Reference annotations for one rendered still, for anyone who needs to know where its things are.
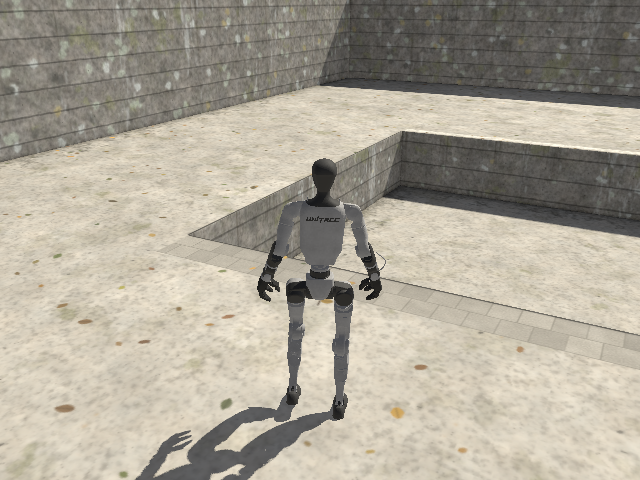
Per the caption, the right robot hand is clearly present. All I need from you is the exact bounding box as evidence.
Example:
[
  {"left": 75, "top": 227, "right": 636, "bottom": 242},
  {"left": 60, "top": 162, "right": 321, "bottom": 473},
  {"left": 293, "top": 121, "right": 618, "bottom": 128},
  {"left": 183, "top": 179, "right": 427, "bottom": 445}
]
[{"left": 359, "top": 277, "right": 382, "bottom": 300}]

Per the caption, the left robot hand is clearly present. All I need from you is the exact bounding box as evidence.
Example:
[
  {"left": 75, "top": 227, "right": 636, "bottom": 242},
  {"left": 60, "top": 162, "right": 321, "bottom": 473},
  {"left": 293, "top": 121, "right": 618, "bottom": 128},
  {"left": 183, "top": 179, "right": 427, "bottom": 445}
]
[{"left": 257, "top": 276, "right": 280, "bottom": 302}]

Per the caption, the robot right forearm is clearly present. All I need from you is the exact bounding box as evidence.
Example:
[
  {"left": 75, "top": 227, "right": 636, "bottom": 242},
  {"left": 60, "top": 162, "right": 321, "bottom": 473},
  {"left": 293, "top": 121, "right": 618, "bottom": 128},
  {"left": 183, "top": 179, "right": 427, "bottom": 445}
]
[{"left": 361, "top": 242, "right": 380, "bottom": 281}]

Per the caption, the robot left upper arm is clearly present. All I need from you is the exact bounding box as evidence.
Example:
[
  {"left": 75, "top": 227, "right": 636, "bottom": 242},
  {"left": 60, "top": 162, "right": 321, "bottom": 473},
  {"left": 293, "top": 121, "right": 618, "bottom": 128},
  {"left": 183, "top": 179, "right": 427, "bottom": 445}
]
[{"left": 273, "top": 201, "right": 302, "bottom": 257}]

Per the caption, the robot left forearm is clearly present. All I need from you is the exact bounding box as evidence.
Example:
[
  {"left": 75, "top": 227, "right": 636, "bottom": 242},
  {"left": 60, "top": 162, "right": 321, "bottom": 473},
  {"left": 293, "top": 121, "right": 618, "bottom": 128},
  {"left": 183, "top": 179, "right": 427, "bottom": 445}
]
[{"left": 261, "top": 241, "right": 283, "bottom": 282}]

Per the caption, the robot right upper arm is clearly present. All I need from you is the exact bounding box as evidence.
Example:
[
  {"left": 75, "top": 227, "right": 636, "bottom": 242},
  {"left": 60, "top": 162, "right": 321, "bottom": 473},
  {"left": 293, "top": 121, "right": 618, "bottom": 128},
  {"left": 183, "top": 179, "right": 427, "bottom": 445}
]
[{"left": 344, "top": 203, "right": 371, "bottom": 258}]

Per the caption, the robot right shin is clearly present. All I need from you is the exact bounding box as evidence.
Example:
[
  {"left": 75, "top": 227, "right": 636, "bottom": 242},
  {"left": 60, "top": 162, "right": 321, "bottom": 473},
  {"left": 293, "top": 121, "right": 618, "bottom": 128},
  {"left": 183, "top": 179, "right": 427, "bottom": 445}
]
[{"left": 334, "top": 339, "right": 350, "bottom": 406}]

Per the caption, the robot shin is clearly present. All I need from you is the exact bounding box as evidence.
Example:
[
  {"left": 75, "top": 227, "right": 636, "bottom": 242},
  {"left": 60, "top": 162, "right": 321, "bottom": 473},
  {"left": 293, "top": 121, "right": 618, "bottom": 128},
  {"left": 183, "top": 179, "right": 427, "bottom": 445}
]
[
  {"left": 287, "top": 323, "right": 302, "bottom": 392},
  {"left": 334, "top": 339, "right": 350, "bottom": 406}
]

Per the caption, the robot left shin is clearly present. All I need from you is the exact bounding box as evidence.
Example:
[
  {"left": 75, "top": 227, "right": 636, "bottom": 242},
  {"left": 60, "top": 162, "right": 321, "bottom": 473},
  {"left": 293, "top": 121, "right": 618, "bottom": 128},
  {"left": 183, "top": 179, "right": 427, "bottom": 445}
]
[{"left": 287, "top": 323, "right": 302, "bottom": 392}]

